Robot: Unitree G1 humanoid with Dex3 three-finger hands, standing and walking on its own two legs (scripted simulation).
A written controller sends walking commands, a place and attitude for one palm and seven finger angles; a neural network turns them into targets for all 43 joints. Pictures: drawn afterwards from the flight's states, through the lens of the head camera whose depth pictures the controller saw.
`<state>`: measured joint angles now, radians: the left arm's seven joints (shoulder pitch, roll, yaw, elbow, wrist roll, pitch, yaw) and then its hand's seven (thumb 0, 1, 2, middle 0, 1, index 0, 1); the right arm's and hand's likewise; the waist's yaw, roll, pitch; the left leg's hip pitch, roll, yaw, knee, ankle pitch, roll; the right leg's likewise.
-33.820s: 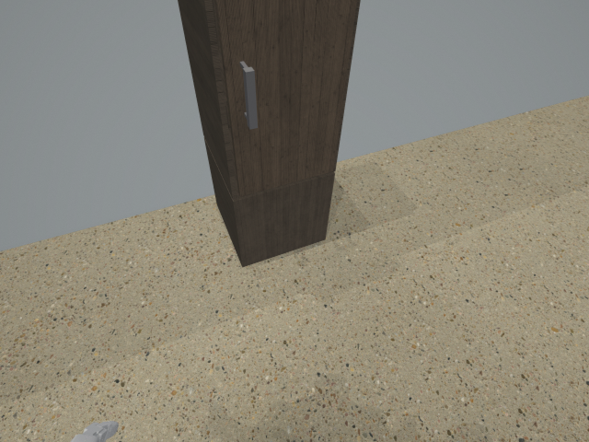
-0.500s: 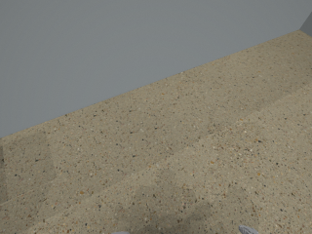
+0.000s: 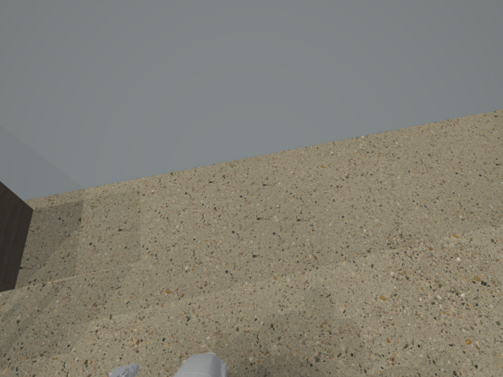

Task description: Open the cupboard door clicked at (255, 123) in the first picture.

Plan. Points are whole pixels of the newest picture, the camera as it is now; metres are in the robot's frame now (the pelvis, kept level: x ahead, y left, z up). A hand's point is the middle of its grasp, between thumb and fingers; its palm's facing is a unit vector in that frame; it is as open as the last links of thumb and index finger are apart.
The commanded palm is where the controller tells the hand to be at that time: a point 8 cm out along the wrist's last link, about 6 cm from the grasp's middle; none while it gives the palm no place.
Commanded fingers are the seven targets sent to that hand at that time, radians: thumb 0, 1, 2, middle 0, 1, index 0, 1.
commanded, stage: turn to face it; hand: left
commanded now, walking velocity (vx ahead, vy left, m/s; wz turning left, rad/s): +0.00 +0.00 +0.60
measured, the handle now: out of the picture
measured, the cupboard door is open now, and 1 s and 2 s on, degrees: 51 51 51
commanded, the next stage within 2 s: take the last steps up to it in 1.70 s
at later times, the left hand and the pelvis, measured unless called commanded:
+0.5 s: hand out of the picture +0.05 +0.25 -0.16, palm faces +0.30 -0.92 -0.26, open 7.4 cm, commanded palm none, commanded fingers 0.00 0.90 0.90 -0.20 -0.30 -0.20 -0.30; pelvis +0.02 +0.01 +0.00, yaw +17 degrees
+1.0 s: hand out of the picture -0.04 +0.17 -0.19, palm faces +0.60 -0.77 -0.21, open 7.4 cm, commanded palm none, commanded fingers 0.00 0.90 0.90 -0.20 -0.30 -0.20 -0.30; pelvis +0.04 -0.01 -0.02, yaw +36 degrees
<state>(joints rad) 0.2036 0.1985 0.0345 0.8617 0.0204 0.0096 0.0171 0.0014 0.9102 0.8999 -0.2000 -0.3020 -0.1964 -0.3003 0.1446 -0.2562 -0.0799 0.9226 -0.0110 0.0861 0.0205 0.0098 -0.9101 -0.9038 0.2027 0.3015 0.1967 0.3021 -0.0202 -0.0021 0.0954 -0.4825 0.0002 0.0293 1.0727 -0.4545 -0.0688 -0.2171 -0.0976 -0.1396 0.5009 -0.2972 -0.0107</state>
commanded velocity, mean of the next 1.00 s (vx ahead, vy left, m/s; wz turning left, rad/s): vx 0.00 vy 0.00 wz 0.60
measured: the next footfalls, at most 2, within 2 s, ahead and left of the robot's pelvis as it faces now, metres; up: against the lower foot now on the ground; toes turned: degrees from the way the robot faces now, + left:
left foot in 0.18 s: +0.04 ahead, +0.12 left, +0.00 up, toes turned +12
right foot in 0.62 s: +0.09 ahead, -0.13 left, +0.00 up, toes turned +20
